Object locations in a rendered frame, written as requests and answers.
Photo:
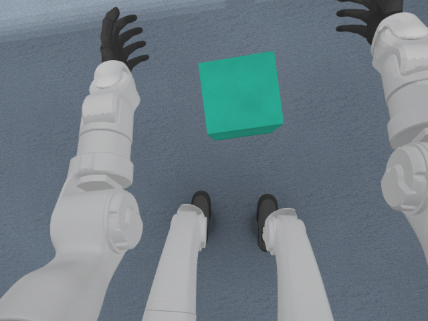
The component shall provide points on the right robot hand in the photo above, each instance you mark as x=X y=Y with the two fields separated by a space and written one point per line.
x=378 y=10

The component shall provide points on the robot left forearm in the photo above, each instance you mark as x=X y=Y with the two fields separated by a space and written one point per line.
x=105 y=137

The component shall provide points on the robot right forearm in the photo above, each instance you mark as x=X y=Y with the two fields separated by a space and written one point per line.
x=400 y=54

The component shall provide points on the right robot upper arm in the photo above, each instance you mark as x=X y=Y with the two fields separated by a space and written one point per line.
x=405 y=187

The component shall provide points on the left robot upper arm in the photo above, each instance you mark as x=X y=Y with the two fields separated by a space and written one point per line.
x=91 y=231

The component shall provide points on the left robot hand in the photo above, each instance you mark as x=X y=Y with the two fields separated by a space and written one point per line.
x=112 y=43

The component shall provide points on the carton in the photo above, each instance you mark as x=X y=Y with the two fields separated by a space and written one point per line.
x=241 y=96

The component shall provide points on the left robot thigh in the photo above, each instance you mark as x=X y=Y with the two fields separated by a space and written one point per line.
x=173 y=293

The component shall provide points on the robot left foot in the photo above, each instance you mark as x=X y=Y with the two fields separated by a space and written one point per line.
x=201 y=199

